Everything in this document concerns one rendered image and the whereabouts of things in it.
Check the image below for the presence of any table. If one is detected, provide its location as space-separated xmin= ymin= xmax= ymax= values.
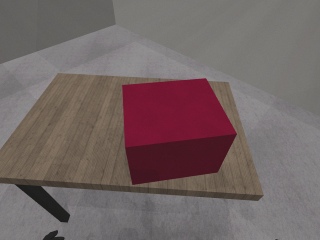
xmin=0 ymin=73 xmax=264 ymax=223

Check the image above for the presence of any left robot hand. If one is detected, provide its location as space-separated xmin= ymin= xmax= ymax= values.
xmin=43 ymin=230 xmax=65 ymax=240

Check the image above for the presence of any carton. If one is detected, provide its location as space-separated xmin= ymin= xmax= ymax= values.
xmin=122 ymin=78 xmax=237 ymax=185

